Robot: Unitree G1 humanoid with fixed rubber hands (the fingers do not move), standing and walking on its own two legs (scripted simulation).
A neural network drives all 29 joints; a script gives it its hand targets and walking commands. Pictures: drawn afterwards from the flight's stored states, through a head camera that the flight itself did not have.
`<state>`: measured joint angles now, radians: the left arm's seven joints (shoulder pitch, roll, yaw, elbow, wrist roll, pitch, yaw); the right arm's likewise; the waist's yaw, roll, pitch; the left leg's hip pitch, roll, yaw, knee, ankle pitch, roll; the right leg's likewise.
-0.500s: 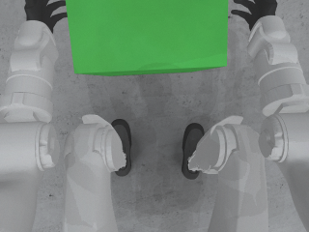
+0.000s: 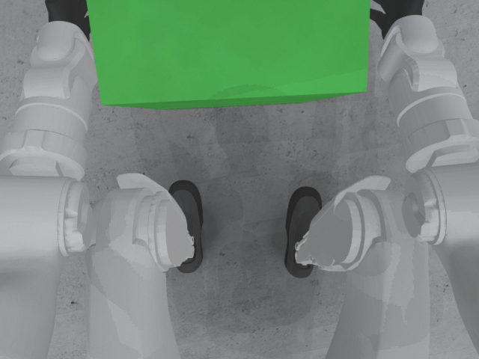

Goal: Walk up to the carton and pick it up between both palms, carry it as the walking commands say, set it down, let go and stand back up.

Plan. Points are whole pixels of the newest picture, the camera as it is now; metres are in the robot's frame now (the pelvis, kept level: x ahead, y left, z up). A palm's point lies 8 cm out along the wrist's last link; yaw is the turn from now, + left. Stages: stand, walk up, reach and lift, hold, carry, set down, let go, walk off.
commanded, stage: reach and lift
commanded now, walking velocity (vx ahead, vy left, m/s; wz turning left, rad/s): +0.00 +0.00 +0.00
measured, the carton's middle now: (228, 6) +0.56 +0.05 -0.23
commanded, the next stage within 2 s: none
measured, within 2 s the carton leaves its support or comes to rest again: leaves its support in 1.30 s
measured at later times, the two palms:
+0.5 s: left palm (81, 21) +0.51 +0.23 -0.16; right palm (380, 13) +0.54 -0.15 -0.16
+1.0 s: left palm (79, 14) +0.52 +0.23 -0.16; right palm (378, 10) +0.54 -0.15 -0.16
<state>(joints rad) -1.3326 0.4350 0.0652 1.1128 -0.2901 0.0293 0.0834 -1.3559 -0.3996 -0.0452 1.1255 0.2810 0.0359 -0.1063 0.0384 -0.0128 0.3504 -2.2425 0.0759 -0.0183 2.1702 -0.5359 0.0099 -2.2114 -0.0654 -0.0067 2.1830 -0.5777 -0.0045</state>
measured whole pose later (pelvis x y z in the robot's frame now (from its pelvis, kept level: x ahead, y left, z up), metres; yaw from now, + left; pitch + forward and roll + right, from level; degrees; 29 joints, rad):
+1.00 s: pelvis -0.01 +0.00 +0.01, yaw +1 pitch +36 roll -1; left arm -1.47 0.43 -0.04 1.23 -0.36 0.03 0.08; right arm -1.47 -0.36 -0.03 1.21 0.29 0.03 -0.09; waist 0.03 -0.01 0.34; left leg -2.27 0.05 -0.02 2.12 -0.48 0.01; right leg -2.23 -0.04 0.01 2.14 -0.54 0.01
